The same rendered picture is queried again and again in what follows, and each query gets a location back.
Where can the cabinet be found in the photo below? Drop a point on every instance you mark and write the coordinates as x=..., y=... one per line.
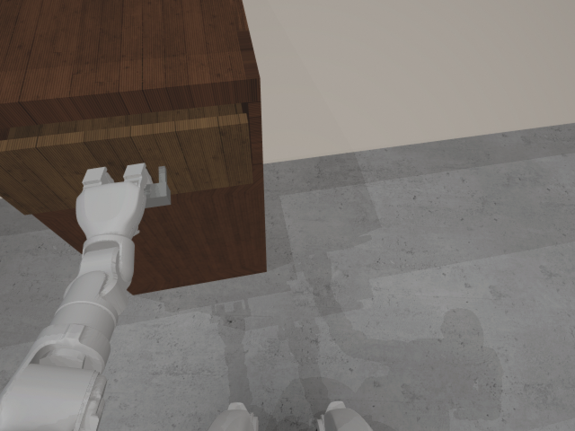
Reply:
x=67, y=60

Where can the robot left hand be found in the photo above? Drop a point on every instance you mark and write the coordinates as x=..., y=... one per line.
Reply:
x=105, y=206

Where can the robot left thigh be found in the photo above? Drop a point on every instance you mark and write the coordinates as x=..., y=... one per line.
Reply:
x=234, y=420

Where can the robot right shin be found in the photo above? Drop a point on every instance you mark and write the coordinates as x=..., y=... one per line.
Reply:
x=335, y=405

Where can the drawer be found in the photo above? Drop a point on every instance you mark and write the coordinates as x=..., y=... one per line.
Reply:
x=42, y=167

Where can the left robot forearm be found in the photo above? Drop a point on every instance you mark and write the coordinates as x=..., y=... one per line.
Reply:
x=80, y=332

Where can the robot left upper arm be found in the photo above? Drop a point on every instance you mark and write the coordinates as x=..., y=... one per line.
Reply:
x=55, y=398

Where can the handle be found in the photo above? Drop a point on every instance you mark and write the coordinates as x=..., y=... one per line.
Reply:
x=158, y=194

